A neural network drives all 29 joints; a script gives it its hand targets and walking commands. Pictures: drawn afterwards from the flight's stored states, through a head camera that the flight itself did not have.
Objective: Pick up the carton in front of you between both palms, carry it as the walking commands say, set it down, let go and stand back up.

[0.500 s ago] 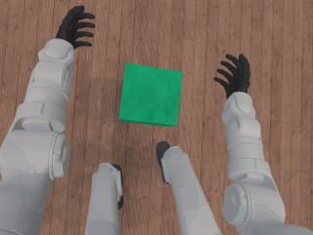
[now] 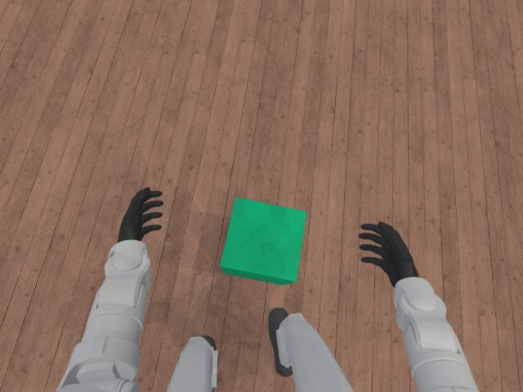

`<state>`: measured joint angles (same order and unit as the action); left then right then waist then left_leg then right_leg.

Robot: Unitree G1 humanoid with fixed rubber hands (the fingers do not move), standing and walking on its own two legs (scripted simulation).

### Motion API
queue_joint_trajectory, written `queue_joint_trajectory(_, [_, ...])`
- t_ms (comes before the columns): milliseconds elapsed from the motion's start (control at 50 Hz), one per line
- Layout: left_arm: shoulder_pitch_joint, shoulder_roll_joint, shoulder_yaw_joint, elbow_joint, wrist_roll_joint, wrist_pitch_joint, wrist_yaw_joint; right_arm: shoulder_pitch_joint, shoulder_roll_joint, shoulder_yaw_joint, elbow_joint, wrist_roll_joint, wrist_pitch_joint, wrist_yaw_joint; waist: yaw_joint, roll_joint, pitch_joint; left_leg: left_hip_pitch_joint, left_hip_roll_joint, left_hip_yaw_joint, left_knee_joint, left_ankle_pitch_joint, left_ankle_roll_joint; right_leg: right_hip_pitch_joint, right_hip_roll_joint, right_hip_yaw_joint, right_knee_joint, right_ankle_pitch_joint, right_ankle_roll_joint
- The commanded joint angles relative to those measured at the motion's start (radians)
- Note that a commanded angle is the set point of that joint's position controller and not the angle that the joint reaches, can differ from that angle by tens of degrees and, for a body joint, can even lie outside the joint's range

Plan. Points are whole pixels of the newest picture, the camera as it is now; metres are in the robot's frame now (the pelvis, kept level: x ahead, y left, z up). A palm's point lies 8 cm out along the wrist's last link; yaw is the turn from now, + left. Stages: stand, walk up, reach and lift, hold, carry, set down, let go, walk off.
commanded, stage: let go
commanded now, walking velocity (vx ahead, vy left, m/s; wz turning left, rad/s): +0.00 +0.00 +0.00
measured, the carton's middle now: (261, 245) +0.40 -0.08 -0.59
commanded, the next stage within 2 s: stand in 0.96 s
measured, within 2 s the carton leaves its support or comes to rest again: neither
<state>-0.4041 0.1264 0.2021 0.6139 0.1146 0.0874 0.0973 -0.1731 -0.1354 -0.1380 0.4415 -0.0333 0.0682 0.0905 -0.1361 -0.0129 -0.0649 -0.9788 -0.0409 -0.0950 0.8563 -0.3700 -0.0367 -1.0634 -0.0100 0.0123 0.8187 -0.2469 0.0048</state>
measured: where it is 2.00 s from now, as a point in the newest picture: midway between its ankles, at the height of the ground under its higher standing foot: (244, 368)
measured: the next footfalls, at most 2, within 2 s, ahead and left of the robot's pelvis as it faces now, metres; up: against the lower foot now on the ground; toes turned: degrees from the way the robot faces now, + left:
none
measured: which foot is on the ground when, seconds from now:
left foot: down 0.00-1.00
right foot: down 0.00-1.00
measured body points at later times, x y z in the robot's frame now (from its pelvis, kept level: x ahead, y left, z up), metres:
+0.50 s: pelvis +0.06 +0.01 +0.06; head +0.12 +0.01 +0.50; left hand +0.27 +0.23 -0.03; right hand +0.22 -0.23 -0.02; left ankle +0.00 +0.14 -0.68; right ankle +0.06 -0.12 -0.68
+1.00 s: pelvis +0.04 +0.01 +0.05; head +0.05 +0.00 +0.50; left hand +0.23 +0.24 -0.02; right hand +0.21 -0.24 -0.02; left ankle +0.01 +0.14 -0.68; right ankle +0.06 -0.12 -0.68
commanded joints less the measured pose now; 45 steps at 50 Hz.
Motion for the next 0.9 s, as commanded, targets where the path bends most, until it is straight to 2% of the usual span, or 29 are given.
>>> queue_joint_trajectory(0, [-0.034, 0.073, -0.021, -0.128, -0.029, -0.049, -0.001, 0.088, -0.105, 0.036, -0.102, 0.027, -0.035, 0.012, -0.011, 0.025, -0.477, 0.155, -0.042, 0.094, -0.191, 0.049, 0.019, 0.695, 0.042, -0.026, -0.094, 0.232, 0.02])
queue_joint_trajectory(120, [0.191, 0.102, -0.049, -0.124, -0.047, -0.089, -0.038, 0.275, -0.117, 0.096, -0.159, 0.067, -0.052, -0.003, 0.018, -0.019, -0.36, 0.256, -0.04, 0.103, -0.279, 0.115, 0.033, 0.907, 0.032, 0.018, -0.175, 0.397, 0.039])
queue_joint_trajectory(280, [0.409, 0.127, -0.069, -0.143, -0.054, -0.106, -0.074, 0.378, -0.155, 0.111, -0.169, 0.081, -0.056, -0.022, 0.084, 0.032, -0.21, 0.513, -0.021, 0.089, -0.387, 0.283, 0.016, 1.006, 0.048, 0.018, -0.279, 0.491, 0.04])
queue_joint_trajectory(380, [0.519, 0.131, -0.092, -0.18, -0.072, -0.099, -0.104, 0.398, -0.17, 0.094, -0.131, 0.069, -0.057, -0.026, 0.108, 0.051, -0.141, 0.647, -0.011, 0.08, -0.448, 0.397, 0.002, 1.049, 0.066, 0.007, -0.338, 0.505, 0.031])
queue_joint_trajectory(480, [0.584, 0.144, -0.125, -0.226, -0.1, -0.078, -0.137, 0.421, -0.176, 0.072, -0.103, 0.046, -0.041, -0.03, 0.115, 0.038, -0.068, 0.738, -0.001, 0.071, -0.495, 0.454, -0.003, 1.066, 0.081, -0.003, -0.382, 0.453, 0.024])
queue_joint_trajectory(620, [0.584, 0.153, -0.154, -0.275, -0.118, -0.03, -0.163, 0.398, -0.184, 0.052, -0.097, 0.025, 0.003, -0.026, 0.117, 0.033, 0.044, 0.763, 0.011, 0.062, -0.525, 0.395, 0.0, 1.067, 0.09, -0.021, -0.405, 0.306, 0.014])
queue_joint_trajectory(640, [0.624, 0.143, -0.161, -0.212, -0.136, -0.056, -0.145, 0.365, -0.212, 0.045, -0.15, 0.014, 0.052, -0.052, 0.114, 0.039, 0.001, 0.817, 0.016, 0.054, -0.498, 0.481, -0.002, 1.041, 0.118, -0.033, -0.381, 0.276, 0.023])
queue_joint_trajectory(660, [0.604, 0.147, -0.164, -0.232, -0.135, -0.059, -0.135, 0.389, -0.208, 0.052, -0.129, 0.013, 0.065, -0.061, 0.124, 0.061, 0.018, 0.803, 0.018, 0.052, -0.489, 0.503, -0.008, 1.035, 0.115, -0.034, -0.377, 0.261, 0.02])
queue_joint_trajectory(880, [0.585, 0.167, -0.149, -0.223, -0.118, -0.007, -0.131, 0.347, -0.189, 0.079, -0.157, 0.014, 0.14, -0.079, 0.139, 0.051, 0.108, 0.718, 0.012, 0.076, -0.505, 0.299, 0.013, 1.063, 0.101, -0.02, -0.375, 0.186, 0.016])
